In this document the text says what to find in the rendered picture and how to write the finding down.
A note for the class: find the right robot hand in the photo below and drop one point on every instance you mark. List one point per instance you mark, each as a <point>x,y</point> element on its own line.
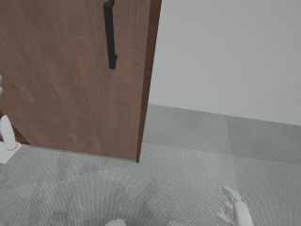
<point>238,213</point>

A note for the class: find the wardrobe door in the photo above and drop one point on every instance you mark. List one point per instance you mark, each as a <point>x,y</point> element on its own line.
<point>16,132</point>
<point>57,88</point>

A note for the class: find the handle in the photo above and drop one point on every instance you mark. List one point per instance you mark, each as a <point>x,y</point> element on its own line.
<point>109,32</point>

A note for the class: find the left robot hand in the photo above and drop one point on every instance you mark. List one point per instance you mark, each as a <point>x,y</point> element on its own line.
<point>10,146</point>

